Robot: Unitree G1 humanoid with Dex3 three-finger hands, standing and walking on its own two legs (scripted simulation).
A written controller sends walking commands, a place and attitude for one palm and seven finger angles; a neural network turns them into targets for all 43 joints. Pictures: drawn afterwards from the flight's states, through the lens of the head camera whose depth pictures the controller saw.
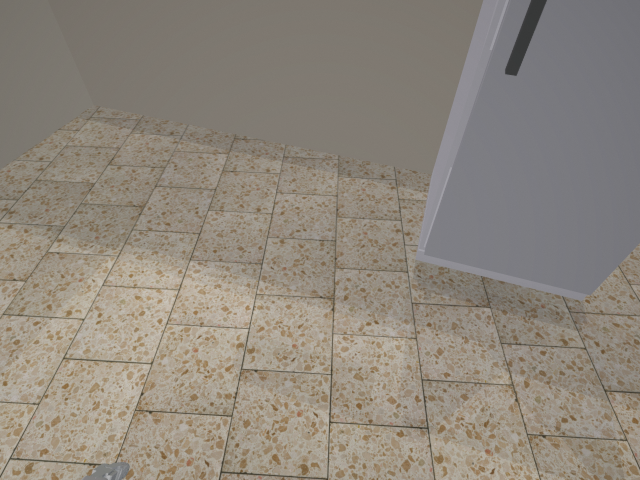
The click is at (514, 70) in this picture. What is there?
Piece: fridge door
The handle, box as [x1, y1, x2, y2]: [505, 0, 546, 75]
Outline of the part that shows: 546,0 531,0 507,63 505,73 516,75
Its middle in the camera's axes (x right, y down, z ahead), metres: +0.46 -0.50 +0.84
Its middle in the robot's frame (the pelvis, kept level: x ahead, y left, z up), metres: +1.01 -0.40 +0.21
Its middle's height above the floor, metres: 0.98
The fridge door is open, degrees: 0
